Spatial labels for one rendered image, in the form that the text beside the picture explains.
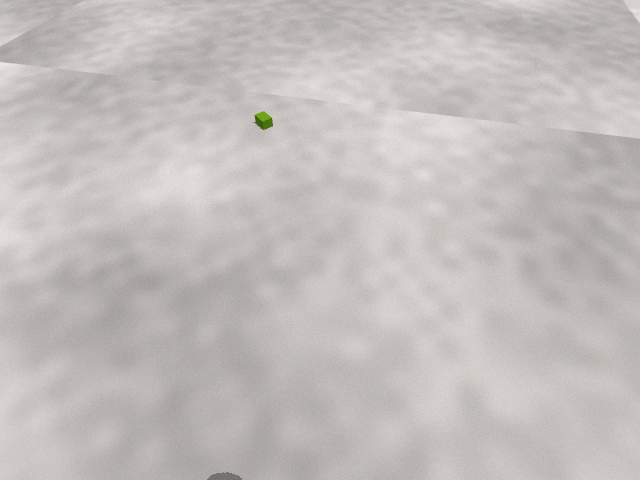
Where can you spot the small box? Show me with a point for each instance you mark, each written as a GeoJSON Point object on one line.
{"type": "Point", "coordinates": [263, 120]}

